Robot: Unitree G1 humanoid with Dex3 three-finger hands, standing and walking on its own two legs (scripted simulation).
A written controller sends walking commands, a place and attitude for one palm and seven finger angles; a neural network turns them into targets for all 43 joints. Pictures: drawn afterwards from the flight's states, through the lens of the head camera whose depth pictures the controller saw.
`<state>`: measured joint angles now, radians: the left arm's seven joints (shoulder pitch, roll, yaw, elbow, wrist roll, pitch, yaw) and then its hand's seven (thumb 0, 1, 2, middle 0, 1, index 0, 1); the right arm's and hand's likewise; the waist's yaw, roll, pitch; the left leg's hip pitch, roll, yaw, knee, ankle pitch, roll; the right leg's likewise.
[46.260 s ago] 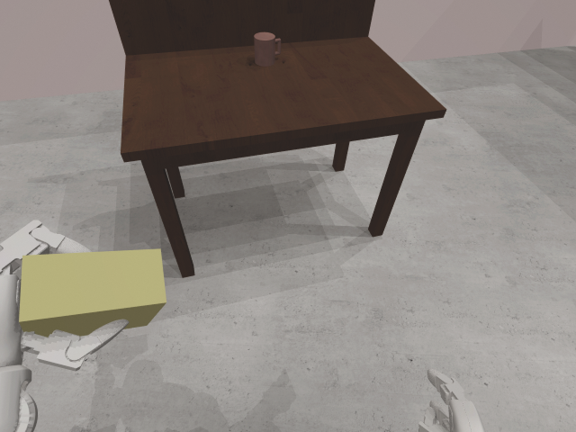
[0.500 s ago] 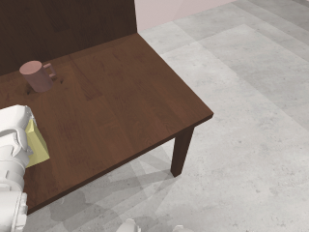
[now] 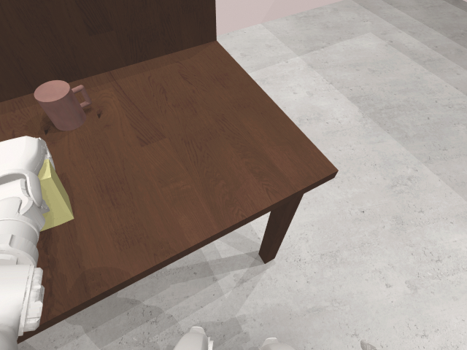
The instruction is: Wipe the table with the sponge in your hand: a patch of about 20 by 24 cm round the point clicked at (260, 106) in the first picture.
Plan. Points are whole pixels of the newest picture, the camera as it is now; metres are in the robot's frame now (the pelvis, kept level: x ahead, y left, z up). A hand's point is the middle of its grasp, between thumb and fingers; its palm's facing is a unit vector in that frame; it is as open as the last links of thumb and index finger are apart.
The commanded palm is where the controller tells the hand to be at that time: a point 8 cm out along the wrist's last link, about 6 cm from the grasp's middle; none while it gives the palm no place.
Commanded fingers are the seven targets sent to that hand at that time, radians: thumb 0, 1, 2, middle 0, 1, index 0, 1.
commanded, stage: slide back across to the first lane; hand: left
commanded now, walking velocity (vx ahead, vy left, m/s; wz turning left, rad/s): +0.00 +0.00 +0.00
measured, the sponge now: (34, 206) +0.37 +0.39 -0.02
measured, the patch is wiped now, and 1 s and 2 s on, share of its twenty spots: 1.00 1.00 1.00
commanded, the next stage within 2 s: wipe back along the first lane in 0.82 s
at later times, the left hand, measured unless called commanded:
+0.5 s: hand (7, 172) +0.40 +0.42 +0.04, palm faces -0.10 -0.04 -0.99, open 9.9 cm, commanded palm +0.37 +0.41 +0.08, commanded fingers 0.00 0.10 1.30 -1.20 -1.60 -1.20 -1.60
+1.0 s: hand out of the picture +0.37 +0.46 +0.04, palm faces -0.12 -0.02 -0.99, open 9.9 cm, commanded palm +0.34 +0.44 +0.08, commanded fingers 0.00 0.10 1.30 -1.20 -1.60 -1.20 -1.60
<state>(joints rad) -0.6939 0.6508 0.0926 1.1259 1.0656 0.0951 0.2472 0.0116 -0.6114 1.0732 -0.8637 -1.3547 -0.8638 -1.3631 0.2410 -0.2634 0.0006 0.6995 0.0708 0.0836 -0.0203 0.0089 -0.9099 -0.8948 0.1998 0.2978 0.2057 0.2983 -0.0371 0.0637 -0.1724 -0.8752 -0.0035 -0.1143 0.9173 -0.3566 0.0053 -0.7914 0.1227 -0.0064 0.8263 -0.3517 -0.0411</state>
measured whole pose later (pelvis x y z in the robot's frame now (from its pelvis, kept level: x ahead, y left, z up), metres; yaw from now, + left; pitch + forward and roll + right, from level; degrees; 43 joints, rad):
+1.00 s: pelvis +0.04 +0.05 +0.02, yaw +0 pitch +15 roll -5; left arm -0.42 0.68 0.18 0.87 1.04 0.07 0.22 0.01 -0.51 1.03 -0.77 -1.43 -0.76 -1.46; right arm 0.22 -0.26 -0.02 0.66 0.07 0.16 0.01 0.01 -0.91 -0.89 0.20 0.30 0.21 0.30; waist -0.01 0.04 -0.16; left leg -0.69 -0.04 -0.09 0.81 -0.37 0.07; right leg -0.57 0.08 0.03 0.65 -0.34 0.00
